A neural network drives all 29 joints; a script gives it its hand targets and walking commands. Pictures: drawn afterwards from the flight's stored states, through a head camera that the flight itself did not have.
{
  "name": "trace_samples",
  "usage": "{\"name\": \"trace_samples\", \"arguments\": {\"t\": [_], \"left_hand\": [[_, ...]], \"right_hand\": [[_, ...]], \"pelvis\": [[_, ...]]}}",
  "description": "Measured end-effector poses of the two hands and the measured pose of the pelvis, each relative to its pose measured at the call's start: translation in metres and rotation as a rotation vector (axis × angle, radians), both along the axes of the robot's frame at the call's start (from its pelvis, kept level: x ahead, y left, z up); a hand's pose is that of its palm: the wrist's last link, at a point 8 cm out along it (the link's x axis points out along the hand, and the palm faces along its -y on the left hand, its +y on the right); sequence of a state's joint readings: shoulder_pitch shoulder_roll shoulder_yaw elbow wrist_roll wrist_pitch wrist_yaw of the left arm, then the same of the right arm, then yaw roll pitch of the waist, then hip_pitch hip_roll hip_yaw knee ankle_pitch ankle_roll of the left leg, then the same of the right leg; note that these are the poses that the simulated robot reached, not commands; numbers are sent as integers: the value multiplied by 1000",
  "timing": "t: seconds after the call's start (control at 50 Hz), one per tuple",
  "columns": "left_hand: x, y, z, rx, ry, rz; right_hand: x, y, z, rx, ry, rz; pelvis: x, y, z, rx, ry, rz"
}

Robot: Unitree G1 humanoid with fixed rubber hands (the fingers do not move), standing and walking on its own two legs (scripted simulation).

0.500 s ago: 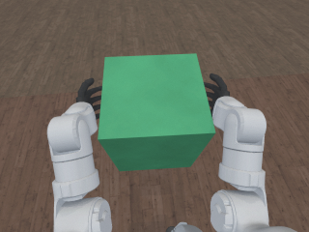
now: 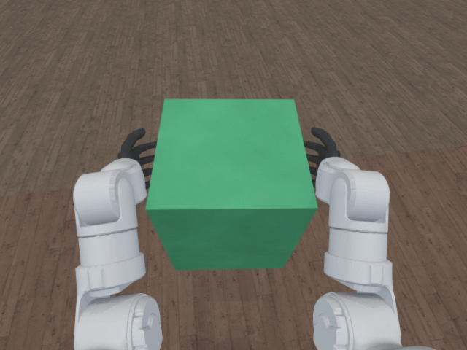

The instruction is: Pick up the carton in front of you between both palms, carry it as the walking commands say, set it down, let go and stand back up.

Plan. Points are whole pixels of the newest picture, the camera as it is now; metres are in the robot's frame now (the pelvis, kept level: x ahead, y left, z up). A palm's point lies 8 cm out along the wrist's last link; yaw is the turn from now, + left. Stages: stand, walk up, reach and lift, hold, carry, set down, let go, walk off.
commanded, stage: carry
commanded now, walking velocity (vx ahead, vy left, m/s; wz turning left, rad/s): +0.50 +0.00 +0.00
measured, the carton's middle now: (229, 191) +0.37 -0.01 +0.08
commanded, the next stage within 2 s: none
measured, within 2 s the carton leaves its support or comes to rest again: neither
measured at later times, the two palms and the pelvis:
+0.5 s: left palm (143, 65) +0.62 +0.14 +0.19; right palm (283, 52) +0.66 -0.16 +0.19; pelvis +0.29 -0.05 +0.05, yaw +1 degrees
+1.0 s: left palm out of the picture +0.95 +0.11 +0.23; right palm out of the picture +0.93 -0.19 +0.24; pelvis +0.59 -0.01 +0.08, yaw -1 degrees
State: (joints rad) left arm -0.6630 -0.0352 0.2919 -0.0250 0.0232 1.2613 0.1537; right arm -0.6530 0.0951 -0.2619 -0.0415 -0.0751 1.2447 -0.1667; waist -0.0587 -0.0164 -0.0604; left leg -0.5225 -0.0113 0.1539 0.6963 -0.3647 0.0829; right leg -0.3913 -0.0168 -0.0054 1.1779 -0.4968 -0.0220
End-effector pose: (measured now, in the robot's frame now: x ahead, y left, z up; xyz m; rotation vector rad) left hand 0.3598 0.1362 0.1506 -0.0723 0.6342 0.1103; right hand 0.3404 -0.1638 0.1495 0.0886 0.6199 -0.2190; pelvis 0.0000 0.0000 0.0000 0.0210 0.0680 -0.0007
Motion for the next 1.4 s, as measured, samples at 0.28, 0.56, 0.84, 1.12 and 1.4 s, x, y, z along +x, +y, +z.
{"name": "trace_samples", "arguments": {"t": [0.28,0.56,0.84,1.12,1.4], "left_hand": [[163,-19,40,-10,-91,22],[300,7,52,14,-32,167],[503,-10,56,-10,26,-9],[668,-21,99,-1,-92,39],[807,4,115,13,-48,158]], "right_hand": [[173,-19,45,17,-91,11],[351,9,51,63,-34,136],[496,-10,55,2,24,-19],[683,-22,103,15,-92,34],[856,5,113,62,-52,135]], "pelvis": [[166,-18,25,-35,22,0],[322,-43,52,-17,13,19],[501,-2,63,-8,0,-3],[675,-27,79,-39,13,6],[828,-45,111,-18,13,17]]}}
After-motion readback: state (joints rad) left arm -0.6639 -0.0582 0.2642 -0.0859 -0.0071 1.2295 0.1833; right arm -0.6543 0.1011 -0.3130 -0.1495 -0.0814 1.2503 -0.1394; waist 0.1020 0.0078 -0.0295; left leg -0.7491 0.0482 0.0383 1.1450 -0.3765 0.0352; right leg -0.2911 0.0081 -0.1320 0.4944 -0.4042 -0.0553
